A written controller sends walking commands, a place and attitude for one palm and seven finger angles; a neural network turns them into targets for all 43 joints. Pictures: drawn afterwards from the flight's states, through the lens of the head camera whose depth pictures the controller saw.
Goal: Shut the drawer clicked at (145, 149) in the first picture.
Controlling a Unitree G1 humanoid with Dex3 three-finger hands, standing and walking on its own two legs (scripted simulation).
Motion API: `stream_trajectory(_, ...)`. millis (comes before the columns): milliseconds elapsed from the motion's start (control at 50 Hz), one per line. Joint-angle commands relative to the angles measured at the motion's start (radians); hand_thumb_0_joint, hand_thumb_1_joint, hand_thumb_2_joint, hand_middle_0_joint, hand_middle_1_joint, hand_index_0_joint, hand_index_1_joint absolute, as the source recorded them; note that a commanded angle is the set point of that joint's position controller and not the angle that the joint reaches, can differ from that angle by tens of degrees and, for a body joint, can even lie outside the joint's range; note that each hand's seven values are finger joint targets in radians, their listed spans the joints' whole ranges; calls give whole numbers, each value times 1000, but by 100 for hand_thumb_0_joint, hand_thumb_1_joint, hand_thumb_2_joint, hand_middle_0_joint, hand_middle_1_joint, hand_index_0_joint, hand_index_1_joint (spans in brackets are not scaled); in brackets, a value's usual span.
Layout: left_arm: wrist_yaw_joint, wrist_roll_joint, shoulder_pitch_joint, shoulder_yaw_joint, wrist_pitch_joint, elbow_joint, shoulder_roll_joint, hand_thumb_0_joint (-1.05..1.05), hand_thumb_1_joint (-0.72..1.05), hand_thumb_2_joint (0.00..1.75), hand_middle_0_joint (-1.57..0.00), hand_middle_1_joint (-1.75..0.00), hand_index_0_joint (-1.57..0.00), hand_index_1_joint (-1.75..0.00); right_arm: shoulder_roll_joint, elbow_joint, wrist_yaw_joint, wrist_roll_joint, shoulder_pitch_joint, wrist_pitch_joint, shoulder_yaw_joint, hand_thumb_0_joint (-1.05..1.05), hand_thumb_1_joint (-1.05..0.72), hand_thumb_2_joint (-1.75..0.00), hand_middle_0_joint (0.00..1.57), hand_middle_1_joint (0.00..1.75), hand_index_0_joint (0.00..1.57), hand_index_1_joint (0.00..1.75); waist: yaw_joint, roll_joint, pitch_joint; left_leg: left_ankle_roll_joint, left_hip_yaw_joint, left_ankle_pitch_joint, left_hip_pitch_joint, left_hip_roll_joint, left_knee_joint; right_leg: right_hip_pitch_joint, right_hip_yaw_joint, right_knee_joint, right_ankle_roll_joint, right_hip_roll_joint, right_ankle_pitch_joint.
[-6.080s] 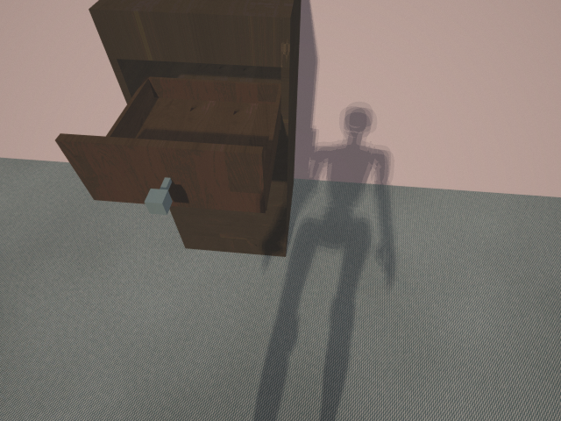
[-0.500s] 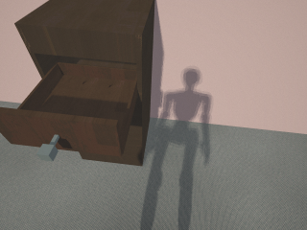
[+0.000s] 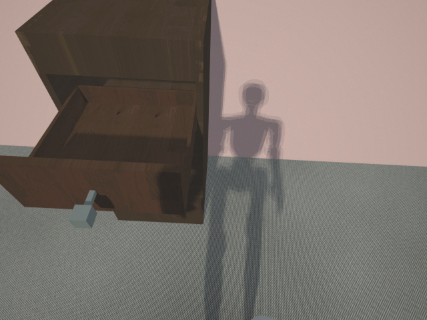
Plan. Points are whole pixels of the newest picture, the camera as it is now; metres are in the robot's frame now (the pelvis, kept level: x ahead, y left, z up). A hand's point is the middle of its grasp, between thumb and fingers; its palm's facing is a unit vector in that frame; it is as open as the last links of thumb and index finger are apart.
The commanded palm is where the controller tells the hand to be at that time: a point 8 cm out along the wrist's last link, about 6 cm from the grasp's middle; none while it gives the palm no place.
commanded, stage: shuffle to correct the standing spot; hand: left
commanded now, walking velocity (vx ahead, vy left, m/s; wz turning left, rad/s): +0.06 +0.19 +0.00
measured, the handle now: (86, 208) +0.32 +0.29 -0.01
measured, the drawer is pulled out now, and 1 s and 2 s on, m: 0.30 0.30 0.30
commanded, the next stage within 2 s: come to a stop and stand still in 0.34 s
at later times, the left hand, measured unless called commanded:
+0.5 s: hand out of the picture -0.03 +0.31 -0.19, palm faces +0.12 -0.96 -0.26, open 7.4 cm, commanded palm none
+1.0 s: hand out of the picture +0.00 +0.26 -0.18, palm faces +0.11 -0.99 -0.12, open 7.3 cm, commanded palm none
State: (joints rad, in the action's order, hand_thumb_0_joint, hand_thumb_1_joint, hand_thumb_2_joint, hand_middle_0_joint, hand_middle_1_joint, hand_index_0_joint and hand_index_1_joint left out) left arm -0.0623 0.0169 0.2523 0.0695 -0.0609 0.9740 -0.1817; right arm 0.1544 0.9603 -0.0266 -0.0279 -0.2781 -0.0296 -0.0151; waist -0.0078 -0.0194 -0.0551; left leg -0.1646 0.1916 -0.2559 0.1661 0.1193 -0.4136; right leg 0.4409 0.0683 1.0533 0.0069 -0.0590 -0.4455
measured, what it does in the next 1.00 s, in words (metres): steps to the left: right foot, then left foot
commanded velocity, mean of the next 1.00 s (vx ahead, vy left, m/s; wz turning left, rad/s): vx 0.05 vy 0.03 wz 0.00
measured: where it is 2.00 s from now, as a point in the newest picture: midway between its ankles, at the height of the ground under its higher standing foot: outside the picture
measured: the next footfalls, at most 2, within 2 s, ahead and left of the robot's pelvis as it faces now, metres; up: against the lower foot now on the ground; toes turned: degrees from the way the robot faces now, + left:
right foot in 0.10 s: +0.03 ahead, -0.10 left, +0.00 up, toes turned -10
left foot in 0.42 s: +0.04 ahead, +0.26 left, +0.00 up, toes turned +5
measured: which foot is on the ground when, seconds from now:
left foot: down 0.00-0.08, up 0.10-0.40, down 0.42-0.66, up 0.68-0.88, down 0.90-1.00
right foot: up 0.00-0.08, down 0.10-0.40, up 0.42-0.62, down 0.64-1.00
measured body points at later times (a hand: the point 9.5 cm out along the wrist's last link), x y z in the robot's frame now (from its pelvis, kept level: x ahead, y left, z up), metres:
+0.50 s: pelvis -0.02 +0.09 -0.01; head -0.01 +0.11 +0.44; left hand -0.04 +0.36 -0.17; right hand +0.05 -0.14 -0.15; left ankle +0.00 +0.25 -0.73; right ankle -0.02 -0.04 -0.68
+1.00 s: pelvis +0.02 +0.11 +0.01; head +0.02 +0.13 +0.46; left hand -0.01 +0.31 -0.16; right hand +0.00 -0.09 -0.15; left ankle +0.01 +0.22 -0.73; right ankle +0.03 +0.03 -0.73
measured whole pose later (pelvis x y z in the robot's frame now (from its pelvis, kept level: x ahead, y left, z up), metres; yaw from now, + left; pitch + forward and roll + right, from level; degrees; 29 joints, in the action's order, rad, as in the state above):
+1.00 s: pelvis +0.02 +0.11 +0.01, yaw +2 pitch -1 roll +0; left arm -0.02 0.00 0.32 0.02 0.00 1.10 -0.13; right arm 0.08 1.14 -0.04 -0.02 -0.33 0.01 0.01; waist -0.02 -0.05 -0.02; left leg 0.00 0.06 -0.25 0.18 -0.02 -0.45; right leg 0.20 0.10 0.43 -0.06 0.03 -0.22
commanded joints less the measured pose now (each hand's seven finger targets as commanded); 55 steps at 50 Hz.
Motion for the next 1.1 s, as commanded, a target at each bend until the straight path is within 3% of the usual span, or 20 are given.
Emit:
stream_trajectory(0,-5,-1,207,28,16,-9,-84,0,90,90,-20,-30,-20,-30,149,-68,-13,7,20,3,-42,0,-90,-90,20,30,20,30,-67,180,43,295,-177,807,-20,-245,156,-171,102,-291,-15,24,-56)
stream_trajectory(40,-21,-7,542,61,31,71,-127,0,90,90,-20,-30,-20,-30,206,-111,-2,32,179,-15,-66,0,-90,-90,20,30,20,30,-267,59,108,458,-60,909,218,-121,-290,-574,113,-662,-99,-34,111)
stream_trajectory(60,-36,11,473,48,47,58,-178,0,90,90,-20,-30,-20,-30,142,-118,8,52,143,-15,-70,0,-90,-90,20,30,20,30,-239,-451,107,315,-130,-266,427,-15,-886,-545,-304,-838,-236,-444,373)
stream_trajectory(80,-39,9,177,13,44,-10,-125,0,90,90,-20,-30,-20,-30,150,-119,12,2,52,-25,-71,0,-90,-90,20,30,20,30,-25,-167,-1,225,-366,-285,458,-117,-966,-241,-433,-828,-274,-488,238)
stream_trajectory(100,-36,14,12,26,56,-74,-152,0,90,90,-20,-30,-20,-30,125,-94,26,-7,-35,-41,-67,0,-90,-90,20,30,20,30,40,-67,-31,194,-354,-184,427,-132,-951,-115,-365,-870,-270,-496,81)
stream_trajectory(120,-7,19,-57,42,67,-122,-248,0,90,90,-20,-30,-20,-30,66,-110,58,-1,-69,-21,-48,0,-90,-90,20,30,20,30,79,-134,-4,196,-284,-135,358,-165,-921,9,-302,-871,-222,-437,-68)
stream_trajectory(140,2,21,-35,30,84,-109,-170,0,90,90,-20,-30,-20,-30,114,-79,60,-6,-29,-30,-50,0,-90,-90,20,30,20,30,37,-126,-13,218,-219,-52,401,-157,-860,-55,-231,-875,-177,-336,-58)
stream_trajectory(260,34,23,146,38,79,-12,-232,0,90,90,-20,-30,-20,-30,47,-83,58,19,81,4,-25,0,-90,-90,20,30,20,30,-59,-171,21,242,-45,-107,226,-123,-306,-192,-85,-733,-135,-266,292)
stream_trajectory(320,43,20,115,45,65,-6,-235,0,90,90,-20,-30,-20,-30,68,-40,48,23,-32,24,-29,0,-90,-90,20,30,20,30,-11,-188,62,237,-5,-3,11,-89,-87,-123,-45,-608,-79,-225,266)
stream_trajectory(340,46,14,111,40,57,-13,-209,0,90,90,-20,-30,-20,-30,106,-21,44,23,-89,30,-36,0,-90,-90,20,30,20,30,11,-87,90,233,-38,22,-76,-115,-31,-74,-5,-504,-50,-184,164)
stream_trajectory(380,48,12,57,14,42,-69,-84,0,90,90,-20,-30,-20,-30,263,-5,31,3,-196,36,-71,0,-90,-90,20,30,20,30,72,360,58,66,-508,-23,-110,-458,162,219,96,-66,26,9,-251)
stream_trajectory(420,44,10,-14,7,56,-130,-43,0,90,90,-20,-30,-20,-30,283,-14,23,-12,-163,30,-70,0,-90,-90,20,30,20,30,53,179,-47,-60,-585,-247,91,-530,234,278,-32,171,-23,-31,-165)
stream_trajectory(500,59,7,125,-7,61,-35,-22,0,90,90,-20,-30,-20,-30,142,-23,5,-10,41,59,-27,0,-90,-90,20,30,20,30,-40,256,17,51,-309,6,210,-331,154,4,-4,-58,-11,-25,29)
stream_trajectory(580,55,1,208,-18,70,16,-22,0,90,90,-20,-30,-20,-30,135,7,-1,-6,7,42,-26,0,-90,-90,20,30,20,30,-58,110,19,90,-298,-159,293,-314,45,-292,6,-489,-3,37,133)
stream_trajectory(620,43,11,240,-9,85,26,-121,0,90,90,-20,-30,-20,-30,36,0,8,15,-21,32,-4,0,-90,-90,20,30,20,30,-64,-270,-18,177,-144,-253,408,-134,-247,-314,-364,-800,-64,-194,-30)
stream_trajectory(640,42,1,204,-5,80,7,-158,0,90,90,-20,-30,-20,-30,57,-10,9,11,-17,22,-11,0,-90,-90,20,30,20,30,-50,-275,-29,177,-165,-268,344,-156,-367,-180,-470,-923,-133,-294,-132)
stream_trajectory(700,35,-1,76,-18,94,-3,-88,0,90,90,-20,-30,-20,-30,48,54,11,5,-69,17,-15,0,-90,-90,20,30,20,30,18,-202,-69,182,-176,-140,267,-177,-451,-99,-338,-900,-137,-195,60)
stream_trajectory(780,35,1,81,-20,94,17,-76,0,90,90,-20,-30,-20,-30,4,92,8,11,-101,26,-2,0,-90,-90,20,30,20,30,12,-59,-5,190,-139,-122,135,-173,-241,-154,-214,-832,-177,-155,188)
stream_trajectory(940,39,-15,127,-50,87,105,-4,0,90,90,-20,-30,-20,-30,25,146,-19,14,-83,68,17,0,-90,-90,20,30,20,30,-22,136,3,148,-238,177,91,-260,113,-302,-96,-683,-51,-29,375)
stream_trajectory(1080,34,-12,145,-62,91,148,7,0,90,90,-20,-30,-20,-30,18,166,-25,18,-104,66,16,0,-90,-90,20,30,20,30,-6,41,23,153,-218,178,14,-245,111,-297,-96,-713,-46,-45,398)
